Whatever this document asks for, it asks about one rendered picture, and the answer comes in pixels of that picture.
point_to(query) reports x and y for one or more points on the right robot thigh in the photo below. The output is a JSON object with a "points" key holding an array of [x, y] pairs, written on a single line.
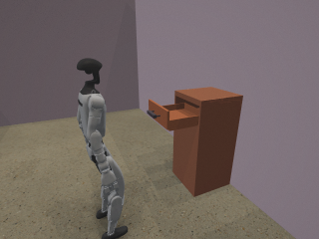
{"points": [[115, 169]]}

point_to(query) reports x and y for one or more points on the right robot upper arm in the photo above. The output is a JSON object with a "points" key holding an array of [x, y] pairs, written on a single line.
{"points": [[96, 105]]}

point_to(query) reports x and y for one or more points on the right robot forearm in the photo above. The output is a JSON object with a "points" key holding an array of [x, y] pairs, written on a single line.
{"points": [[97, 148]]}

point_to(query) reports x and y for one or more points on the left robot forearm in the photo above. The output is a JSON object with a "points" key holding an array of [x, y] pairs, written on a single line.
{"points": [[81, 127]]}

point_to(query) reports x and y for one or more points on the drawer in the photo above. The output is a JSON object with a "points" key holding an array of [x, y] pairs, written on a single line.
{"points": [[175, 116]]}

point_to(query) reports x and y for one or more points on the left robot upper arm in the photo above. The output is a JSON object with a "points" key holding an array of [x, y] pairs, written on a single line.
{"points": [[79, 115]]}

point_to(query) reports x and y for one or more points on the robot right foot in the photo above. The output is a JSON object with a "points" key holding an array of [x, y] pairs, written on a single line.
{"points": [[119, 232]]}

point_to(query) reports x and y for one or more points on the robot right hand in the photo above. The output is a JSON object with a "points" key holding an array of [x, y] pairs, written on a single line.
{"points": [[107, 179]]}

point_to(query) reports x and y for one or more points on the cabinet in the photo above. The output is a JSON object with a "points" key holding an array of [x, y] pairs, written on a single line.
{"points": [[203, 155]]}

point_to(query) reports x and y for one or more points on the handle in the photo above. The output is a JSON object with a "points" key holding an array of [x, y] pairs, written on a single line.
{"points": [[151, 113]]}

